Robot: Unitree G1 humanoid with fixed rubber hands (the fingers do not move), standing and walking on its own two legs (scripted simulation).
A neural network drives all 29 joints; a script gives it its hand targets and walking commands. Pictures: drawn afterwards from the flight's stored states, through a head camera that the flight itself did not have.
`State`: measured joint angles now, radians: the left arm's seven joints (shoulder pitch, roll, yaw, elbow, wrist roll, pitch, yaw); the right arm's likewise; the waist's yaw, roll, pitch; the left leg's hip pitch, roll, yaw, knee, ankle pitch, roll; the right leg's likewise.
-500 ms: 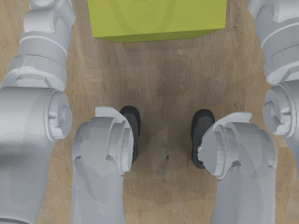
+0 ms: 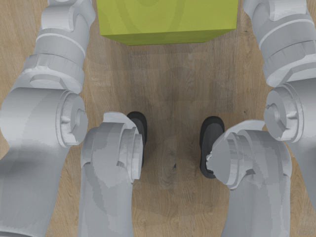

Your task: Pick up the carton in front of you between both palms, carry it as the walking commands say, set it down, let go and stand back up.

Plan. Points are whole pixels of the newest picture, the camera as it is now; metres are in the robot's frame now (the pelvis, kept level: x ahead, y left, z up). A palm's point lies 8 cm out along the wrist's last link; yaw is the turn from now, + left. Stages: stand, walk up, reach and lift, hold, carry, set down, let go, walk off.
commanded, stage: reach and lift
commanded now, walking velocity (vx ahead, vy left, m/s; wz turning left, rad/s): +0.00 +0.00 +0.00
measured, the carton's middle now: out of the picture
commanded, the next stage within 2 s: none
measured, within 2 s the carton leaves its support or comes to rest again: leaves its support in 0.28 s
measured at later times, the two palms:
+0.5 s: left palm out of the picture +0.52 +0.19 -0.06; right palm out of the picture +0.55 -0.10 -0.06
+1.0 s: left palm out of the picture +0.48 +0.18 +0.09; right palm out of the picture +0.51 -0.12 +0.09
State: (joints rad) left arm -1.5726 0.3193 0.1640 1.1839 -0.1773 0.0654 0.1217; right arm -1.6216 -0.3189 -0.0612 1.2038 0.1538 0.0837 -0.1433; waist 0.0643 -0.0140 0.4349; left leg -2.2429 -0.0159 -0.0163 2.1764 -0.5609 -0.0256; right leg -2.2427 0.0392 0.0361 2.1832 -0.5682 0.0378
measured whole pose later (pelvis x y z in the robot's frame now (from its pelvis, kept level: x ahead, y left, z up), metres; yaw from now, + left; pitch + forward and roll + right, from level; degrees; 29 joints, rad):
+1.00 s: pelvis +0.01 -0.01 +0.14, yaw +1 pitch +42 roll +0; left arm -0.99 0.00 0.47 0.60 0.22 0.44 0.02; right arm -1.03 0.03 -0.45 0.65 -0.21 0.41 -0.07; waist 0.04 -0.03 -0.17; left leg -1.94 -0.04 -0.06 1.67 -0.47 -0.04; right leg -1.93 0.08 0.06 1.68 -0.49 0.04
